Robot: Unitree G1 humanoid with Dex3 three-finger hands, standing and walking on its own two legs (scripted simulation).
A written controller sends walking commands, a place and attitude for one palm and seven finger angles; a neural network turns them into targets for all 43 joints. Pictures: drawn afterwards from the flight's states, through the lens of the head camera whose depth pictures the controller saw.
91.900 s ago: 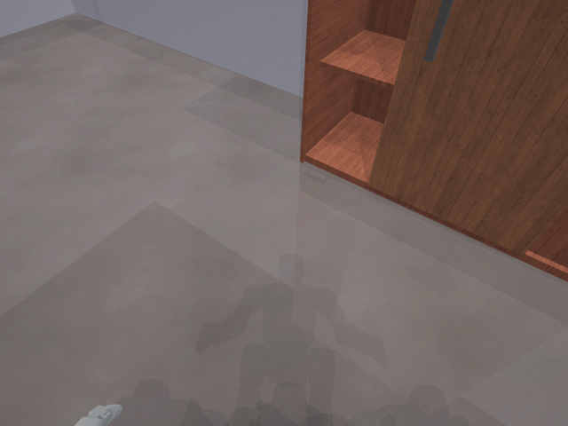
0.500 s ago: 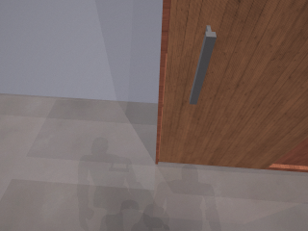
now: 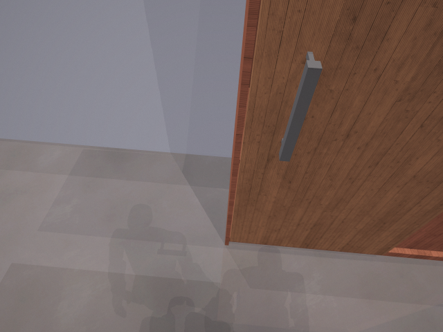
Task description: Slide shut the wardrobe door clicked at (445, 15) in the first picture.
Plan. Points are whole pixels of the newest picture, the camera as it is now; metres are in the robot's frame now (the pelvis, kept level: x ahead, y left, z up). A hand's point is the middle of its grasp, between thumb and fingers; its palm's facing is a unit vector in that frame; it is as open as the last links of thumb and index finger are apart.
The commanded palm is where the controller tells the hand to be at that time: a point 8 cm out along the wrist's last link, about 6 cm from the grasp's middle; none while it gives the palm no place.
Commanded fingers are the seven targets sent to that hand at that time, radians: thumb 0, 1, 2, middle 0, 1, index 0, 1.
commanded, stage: look to check the result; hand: right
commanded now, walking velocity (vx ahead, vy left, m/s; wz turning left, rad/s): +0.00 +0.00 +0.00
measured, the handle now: (295, 112) +0.56 -0.13 +0.08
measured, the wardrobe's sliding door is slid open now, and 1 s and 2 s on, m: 0.00 0.00 0.00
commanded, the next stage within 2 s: stand and wait in 0.62 s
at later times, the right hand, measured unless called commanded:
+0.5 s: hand out of the picture +0.01 -0.16 -0.18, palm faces +0.01 +0.98 -0.19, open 7.4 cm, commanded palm none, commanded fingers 0.00 -0.90 -0.90 0.20 0.30 0.20 0.30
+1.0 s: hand out of the picture +0.02 -0.16 -0.18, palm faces +0.01 +0.98 -0.19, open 7.4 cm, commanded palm none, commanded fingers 0.00 -0.90 -0.90 0.20 0.30 0.20 0.30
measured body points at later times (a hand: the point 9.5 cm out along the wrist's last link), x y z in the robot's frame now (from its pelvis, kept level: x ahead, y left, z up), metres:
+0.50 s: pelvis +0.01 +0.01 +0.00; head +0.04 +0.02 +0.45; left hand +0.01 +0.23 -0.16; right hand +0.01 -0.21 -0.16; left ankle -0.02 +0.13 -0.74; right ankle +0.01 -0.10 -0.74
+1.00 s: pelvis +0.01 +0.01 +0.00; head +0.04 +0.01 +0.45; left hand +0.01 +0.22 -0.16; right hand +0.02 -0.21 -0.16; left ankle -0.02 +0.13 -0.74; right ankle +0.01 -0.11 -0.74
